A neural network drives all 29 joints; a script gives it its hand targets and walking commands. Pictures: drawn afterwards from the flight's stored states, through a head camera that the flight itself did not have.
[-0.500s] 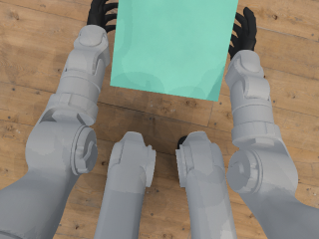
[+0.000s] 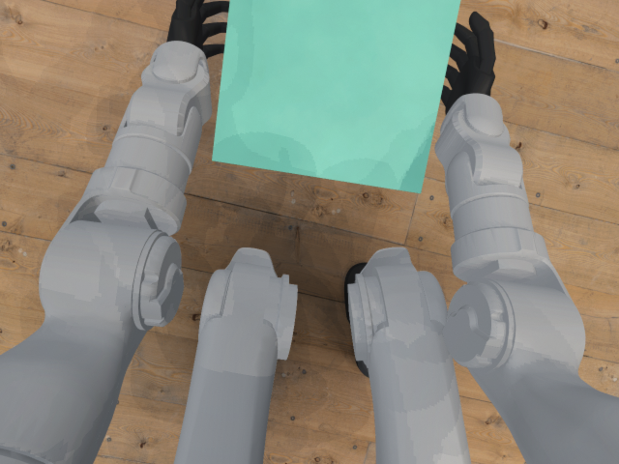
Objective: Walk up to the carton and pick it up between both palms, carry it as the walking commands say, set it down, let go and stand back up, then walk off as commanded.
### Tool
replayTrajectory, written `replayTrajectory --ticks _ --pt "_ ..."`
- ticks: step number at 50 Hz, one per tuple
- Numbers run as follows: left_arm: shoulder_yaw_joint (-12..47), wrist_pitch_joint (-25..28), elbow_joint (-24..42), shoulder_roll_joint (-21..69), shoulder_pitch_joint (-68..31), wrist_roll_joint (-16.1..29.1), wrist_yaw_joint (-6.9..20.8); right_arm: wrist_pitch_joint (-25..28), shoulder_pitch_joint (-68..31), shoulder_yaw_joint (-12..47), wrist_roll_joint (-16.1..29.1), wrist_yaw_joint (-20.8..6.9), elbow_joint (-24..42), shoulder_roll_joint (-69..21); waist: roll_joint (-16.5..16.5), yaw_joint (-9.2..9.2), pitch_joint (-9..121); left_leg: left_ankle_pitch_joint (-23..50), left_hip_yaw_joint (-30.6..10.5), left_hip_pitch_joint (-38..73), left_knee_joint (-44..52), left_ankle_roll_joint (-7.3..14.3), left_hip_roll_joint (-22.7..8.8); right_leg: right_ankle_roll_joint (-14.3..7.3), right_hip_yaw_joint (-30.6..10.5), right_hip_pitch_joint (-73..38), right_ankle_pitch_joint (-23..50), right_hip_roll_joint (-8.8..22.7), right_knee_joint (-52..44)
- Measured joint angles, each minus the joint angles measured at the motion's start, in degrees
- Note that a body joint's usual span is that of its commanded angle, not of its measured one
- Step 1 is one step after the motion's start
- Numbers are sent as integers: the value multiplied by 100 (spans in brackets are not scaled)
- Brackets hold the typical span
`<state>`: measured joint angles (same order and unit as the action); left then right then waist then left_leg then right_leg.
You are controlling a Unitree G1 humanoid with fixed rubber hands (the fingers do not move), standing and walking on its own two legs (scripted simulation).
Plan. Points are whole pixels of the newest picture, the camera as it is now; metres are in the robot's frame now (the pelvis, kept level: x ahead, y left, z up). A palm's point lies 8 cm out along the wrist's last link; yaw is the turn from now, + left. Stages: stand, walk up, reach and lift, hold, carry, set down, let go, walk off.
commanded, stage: set down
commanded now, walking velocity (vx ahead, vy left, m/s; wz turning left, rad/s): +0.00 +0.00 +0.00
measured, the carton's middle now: (323, 96) +0.51 -0.01 -0.23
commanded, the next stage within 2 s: none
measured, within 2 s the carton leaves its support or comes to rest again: rests again in 0.52 s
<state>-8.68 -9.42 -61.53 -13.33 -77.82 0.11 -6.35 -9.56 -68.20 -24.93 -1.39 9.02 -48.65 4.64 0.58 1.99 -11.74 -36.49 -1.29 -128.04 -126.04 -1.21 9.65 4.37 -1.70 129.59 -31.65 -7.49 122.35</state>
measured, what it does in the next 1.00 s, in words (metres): stands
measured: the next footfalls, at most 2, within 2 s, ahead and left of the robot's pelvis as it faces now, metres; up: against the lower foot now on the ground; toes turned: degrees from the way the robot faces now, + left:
none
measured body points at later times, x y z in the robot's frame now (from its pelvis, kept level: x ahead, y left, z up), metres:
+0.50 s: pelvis +0.00 +0.00 -0.01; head +0.35 +0.02 +0.27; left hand +0.54 +0.14 -0.18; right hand +0.51 -0.17 -0.17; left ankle +0.09 +0.10 -0.34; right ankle +0.12 -0.12 -0.34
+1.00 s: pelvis +0.00 +0.00 -0.01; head +0.35 +0.02 +0.27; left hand +0.54 +0.13 -0.19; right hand +0.51 -0.17 -0.18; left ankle +0.09 +0.10 -0.34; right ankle +0.12 -0.12 -0.34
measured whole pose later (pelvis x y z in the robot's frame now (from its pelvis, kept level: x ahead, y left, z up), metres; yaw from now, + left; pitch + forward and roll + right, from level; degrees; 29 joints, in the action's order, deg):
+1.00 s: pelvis +0.00 +0.00 -0.01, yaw +0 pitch +36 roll -2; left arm -8.0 -8.4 -66.0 -14.4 -80.5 -1.1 -4.6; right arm -8.0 -72.9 -23.3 -0.5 6.5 -57.1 8.6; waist 1.4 2.8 -15.8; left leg -36.9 0.1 -128.2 -129.3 0.4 6.9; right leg 3.3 -0.5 129.5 -32.5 -5.7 125.8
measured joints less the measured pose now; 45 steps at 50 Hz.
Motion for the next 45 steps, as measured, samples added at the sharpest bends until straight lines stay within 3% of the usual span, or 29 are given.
replayTrajectory --ticks 27,45 --pt "182 129 -273 -78 -49 40 -62 117 -260 178 100 -54 -496 197 46 86 -287 -77 89 10 -240 111 -153 -51 73 -33 -104 104 243" --pt "102 111 -454 -112 -238 -73 116 157 -433 162 87 -217 -793 358 68 90 -382 -43 137 -13 -310 153 -245 -96 107 -13 -84 169 331"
